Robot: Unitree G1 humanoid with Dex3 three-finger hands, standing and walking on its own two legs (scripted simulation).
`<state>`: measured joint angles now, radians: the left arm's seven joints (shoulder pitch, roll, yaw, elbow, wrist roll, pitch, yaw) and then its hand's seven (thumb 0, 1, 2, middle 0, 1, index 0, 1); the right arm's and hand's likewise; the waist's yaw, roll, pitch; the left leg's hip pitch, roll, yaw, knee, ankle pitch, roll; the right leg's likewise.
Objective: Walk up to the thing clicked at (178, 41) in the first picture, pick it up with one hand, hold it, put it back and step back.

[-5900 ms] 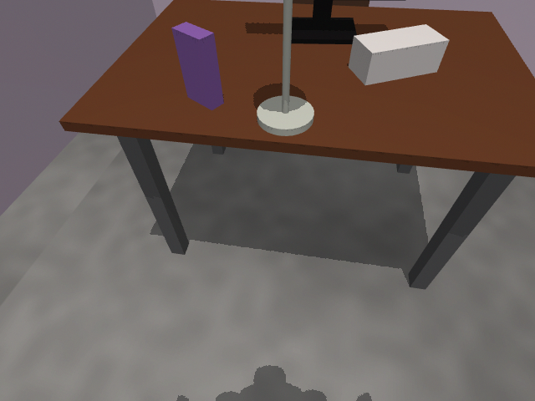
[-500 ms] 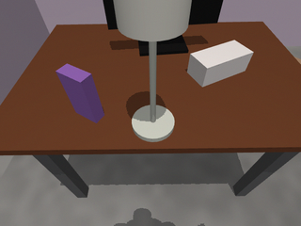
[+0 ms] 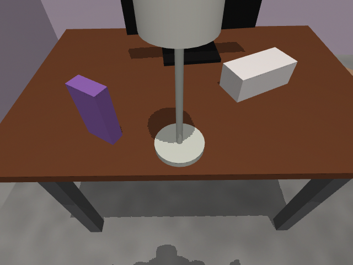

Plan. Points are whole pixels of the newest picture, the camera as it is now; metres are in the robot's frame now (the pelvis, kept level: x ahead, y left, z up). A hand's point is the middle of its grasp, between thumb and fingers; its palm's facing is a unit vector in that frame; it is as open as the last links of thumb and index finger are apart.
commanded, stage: rise first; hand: left
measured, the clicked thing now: (96, 112) +0.50 +0.23 +0.06
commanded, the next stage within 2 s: go down in 1.86 s
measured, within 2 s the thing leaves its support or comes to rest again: neither
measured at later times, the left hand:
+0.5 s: hand (69, 242) +0.19 +0.26 -0.04, palm faces +0.27 -0.89 -0.37, open 16.5 cm
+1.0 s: hand (31, 225) +0.18 +0.27 +0.09, palm faces +0.37 -0.80 -0.48, open 17.4 cm
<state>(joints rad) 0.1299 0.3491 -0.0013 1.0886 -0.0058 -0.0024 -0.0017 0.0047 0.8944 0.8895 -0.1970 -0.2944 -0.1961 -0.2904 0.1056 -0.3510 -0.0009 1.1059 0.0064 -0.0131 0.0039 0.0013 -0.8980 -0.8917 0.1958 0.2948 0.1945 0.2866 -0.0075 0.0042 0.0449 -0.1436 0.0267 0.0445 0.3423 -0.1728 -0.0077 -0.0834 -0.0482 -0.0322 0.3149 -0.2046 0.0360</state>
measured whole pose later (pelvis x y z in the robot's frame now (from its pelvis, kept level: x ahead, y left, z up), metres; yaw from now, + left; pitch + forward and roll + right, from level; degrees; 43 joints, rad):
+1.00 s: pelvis +0.00 -0.02 +0.00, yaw +1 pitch -3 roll +0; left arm 0.43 0.37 0.32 -0.10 -0.05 -0.20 0.04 -0.01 -0.52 0.00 -0.05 -0.04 -0.07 -0.02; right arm 0.21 -0.28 -0.20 0.71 0.01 -0.09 -0.06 -0.02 0.53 -0.01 0.06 0.05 0.06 0.04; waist 0.05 0.07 0.06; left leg -0.14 0.04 0.02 0.39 -0.19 -0.03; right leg -0.10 -0.04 -0.05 0.41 -0.26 0.01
